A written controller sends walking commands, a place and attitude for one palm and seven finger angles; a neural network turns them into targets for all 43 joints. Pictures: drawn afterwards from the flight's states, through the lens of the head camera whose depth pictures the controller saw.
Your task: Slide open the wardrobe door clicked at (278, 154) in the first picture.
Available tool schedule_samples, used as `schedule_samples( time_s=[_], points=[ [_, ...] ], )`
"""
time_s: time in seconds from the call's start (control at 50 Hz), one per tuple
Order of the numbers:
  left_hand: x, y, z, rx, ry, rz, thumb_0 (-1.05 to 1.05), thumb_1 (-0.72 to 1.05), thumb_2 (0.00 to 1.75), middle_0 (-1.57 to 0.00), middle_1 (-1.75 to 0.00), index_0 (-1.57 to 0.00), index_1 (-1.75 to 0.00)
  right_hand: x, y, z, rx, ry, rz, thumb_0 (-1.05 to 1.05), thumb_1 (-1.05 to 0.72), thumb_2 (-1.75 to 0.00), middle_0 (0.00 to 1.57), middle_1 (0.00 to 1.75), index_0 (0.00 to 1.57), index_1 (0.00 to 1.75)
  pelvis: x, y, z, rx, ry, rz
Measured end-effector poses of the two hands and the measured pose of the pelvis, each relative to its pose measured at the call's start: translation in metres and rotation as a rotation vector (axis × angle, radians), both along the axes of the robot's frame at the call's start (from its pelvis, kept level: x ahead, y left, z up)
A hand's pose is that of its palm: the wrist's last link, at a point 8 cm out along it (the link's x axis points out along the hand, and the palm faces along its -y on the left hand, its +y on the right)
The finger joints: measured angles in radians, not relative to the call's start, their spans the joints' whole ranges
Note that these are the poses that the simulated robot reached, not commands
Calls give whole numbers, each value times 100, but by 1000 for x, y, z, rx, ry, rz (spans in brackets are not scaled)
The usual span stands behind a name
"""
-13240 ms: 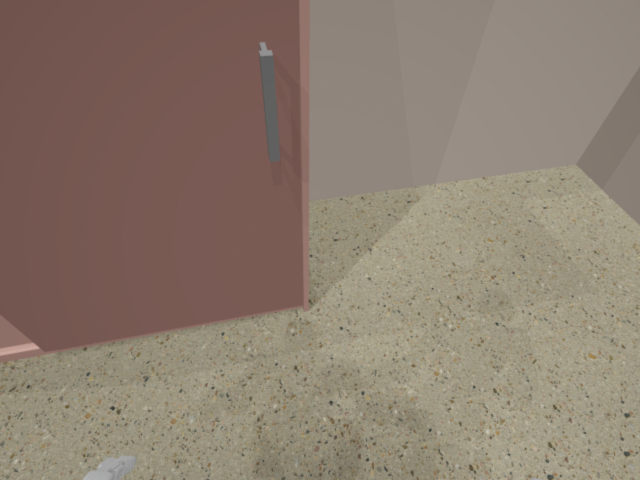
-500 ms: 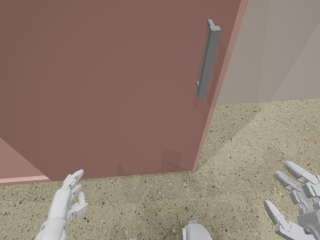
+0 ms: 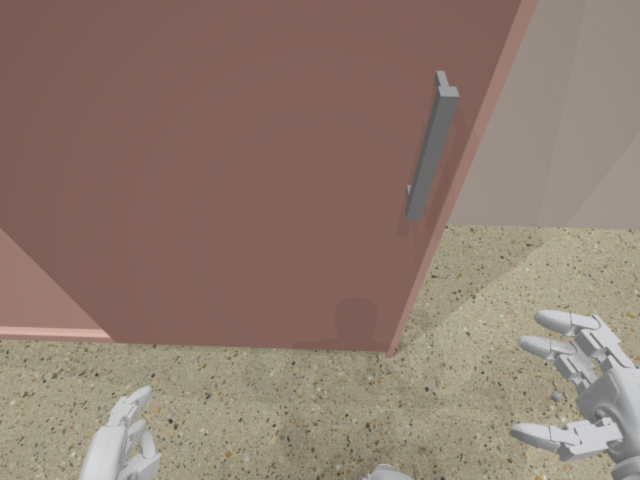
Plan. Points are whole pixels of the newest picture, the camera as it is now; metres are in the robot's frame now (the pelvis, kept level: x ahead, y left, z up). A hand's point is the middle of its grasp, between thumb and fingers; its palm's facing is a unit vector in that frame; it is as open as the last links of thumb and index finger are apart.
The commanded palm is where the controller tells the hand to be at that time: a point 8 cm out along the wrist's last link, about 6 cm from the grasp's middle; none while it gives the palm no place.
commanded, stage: raise the hand with hooked fingers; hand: right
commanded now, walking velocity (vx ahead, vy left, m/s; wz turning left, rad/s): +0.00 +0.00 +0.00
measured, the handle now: (425, 153) +0.53 -0.11 +0.12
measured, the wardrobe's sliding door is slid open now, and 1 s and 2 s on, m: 0.00 0.00 0.00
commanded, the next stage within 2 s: move the hooked fingers beside the handle in 1.02 s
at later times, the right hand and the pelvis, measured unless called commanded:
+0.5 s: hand out of the picture +0.25 -0.30 +0.14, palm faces +0.06 +1.00 -0.08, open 14.0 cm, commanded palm +0.22 -0.35 +0.14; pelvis -0.01 -0.02 +0.02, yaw -1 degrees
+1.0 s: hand (637, 338) +0.25 -0.27 +0.14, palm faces +0.04 +1.00 -0.06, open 14.0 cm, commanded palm +0.22 -0.32 +0.14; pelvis -0.01 +0.01 +0.03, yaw -1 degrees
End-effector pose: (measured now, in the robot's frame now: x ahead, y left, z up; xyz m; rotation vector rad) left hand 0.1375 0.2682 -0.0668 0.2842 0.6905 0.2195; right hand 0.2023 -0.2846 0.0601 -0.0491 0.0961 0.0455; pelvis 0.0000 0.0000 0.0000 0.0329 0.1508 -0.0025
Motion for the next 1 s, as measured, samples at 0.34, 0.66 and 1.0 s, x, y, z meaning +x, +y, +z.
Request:
schedule_samples(
  time_s=[0.34,0.66,1.0],
  points=[
    [40,-72,34,-77,-156,-143,2,90,90,-20,-30,-21,-30,15,-54,46,-4,-36,-76,-1,47,-31,29,118,30,118,-8,-22,15,14,-83,-20],
    [4,-50,30,-58,-77,-87,2,90,90,-20,-30,-21,-30,33,-69,76,-8,-48,-61,-1,50,-30,30,120,30,120,-16,-17,24,6,-117,-19],
    [9,-24,29,-65,-99,-78,2,90,90,-20,-30,-21,-30,26,-42,82,-18,-82,-80,-1,50,-30,30,120,30,120,-12,5,26,-5,-131,-20]
  ],
)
